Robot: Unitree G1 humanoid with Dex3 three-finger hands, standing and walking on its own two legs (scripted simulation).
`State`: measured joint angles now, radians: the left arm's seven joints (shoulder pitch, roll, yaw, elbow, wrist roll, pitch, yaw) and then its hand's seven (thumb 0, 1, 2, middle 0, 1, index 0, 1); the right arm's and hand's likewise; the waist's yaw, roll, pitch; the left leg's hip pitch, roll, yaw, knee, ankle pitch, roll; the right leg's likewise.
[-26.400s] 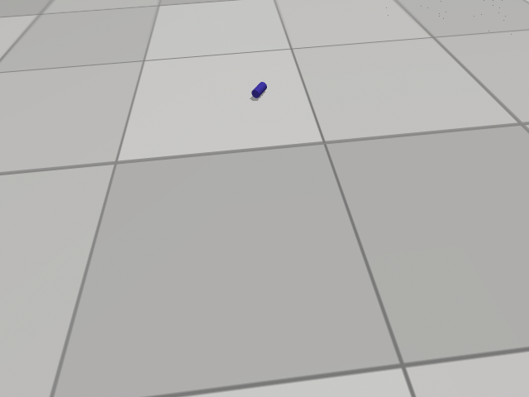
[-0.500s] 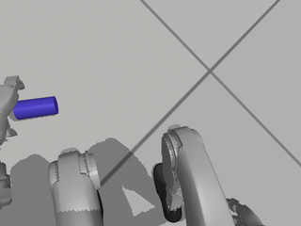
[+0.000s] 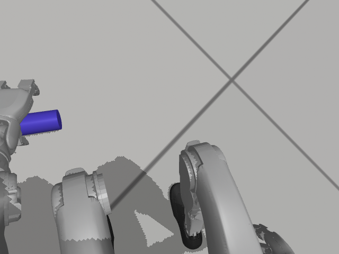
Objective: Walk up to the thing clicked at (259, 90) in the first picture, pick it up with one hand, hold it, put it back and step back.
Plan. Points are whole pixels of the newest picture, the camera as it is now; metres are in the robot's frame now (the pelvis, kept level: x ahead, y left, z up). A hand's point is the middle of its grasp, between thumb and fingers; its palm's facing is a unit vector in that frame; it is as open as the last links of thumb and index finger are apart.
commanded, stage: approach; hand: left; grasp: from above
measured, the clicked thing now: (37, 122) +0.49 +0.28 -0.30
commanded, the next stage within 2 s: close in in 0.36 s
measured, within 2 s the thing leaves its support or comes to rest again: neither
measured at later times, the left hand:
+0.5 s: hand (12, 123) +0.46 +0.29 -0.18, palm faces -0.51 -0.04 -0.86, open 13.0 cm
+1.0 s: hand (34, 123) +0.47 +0.27 -0.23, palm faces -0.46 -0.06 -0.88, open 13.2 cm
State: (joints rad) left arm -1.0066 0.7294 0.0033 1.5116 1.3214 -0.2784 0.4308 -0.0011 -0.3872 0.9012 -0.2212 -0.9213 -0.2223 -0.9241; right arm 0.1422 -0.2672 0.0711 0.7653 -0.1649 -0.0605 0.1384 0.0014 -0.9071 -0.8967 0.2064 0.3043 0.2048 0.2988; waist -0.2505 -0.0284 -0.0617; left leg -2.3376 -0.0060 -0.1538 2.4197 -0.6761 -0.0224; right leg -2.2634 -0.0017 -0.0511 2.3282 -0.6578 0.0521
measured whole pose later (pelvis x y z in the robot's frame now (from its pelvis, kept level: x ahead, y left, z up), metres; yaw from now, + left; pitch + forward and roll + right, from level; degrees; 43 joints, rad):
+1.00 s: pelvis +0.00 +0.00 -0.02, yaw -3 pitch +31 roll -10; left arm -1.06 0.84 0.09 1.70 1.37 -0.24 0.57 0.00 -0.37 0.91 -0.21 -0.91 -0.21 -0.92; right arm 0.13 -0.30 0.16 0.73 -0.24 -0.14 0.19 0.00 -0.90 -0.90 0.20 0.30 0.20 0.30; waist -0.35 -0.07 0.04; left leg -2.38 0.00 -0.20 2.51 -0.69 -0.02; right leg -2.29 0.02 -0.08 2.38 -0.65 0.06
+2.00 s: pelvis +0.01 +0.01 -0.03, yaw -6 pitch +29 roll -13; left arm -1.03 0.95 0.11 1.76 1.33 -0.26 0.64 0.00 -0.39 0.90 -0.21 -0.87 -0.19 -0.88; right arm 0.09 -0.33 0.26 0.71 -0.29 -0.23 0.28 0.00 -0.91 -0.91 0.20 0.30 0.20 0.30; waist -0.38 -0.12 0.15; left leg -2.35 0.00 -0.26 2.58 -0.75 -0.03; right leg -2.26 0.04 -0.13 2.40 -0.67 0.08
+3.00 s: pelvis +0.00 +0.01 -0.02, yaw -7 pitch +28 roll -14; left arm -1.04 0.96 0.10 1.76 1.32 -0.24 0.65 0.00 0.25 0.38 -0.69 -0.47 -0.72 -0.45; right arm 0.08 -0.34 0.27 0.69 -0.28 -0.24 0.28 0.00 -0.90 -0.90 0.20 0.30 0.20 0.30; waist -0.38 -0.13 0.15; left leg -2.35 0.01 -0.27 2.56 -0.73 -0.02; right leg -2.24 0.05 -0.14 2.38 -0.65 0.08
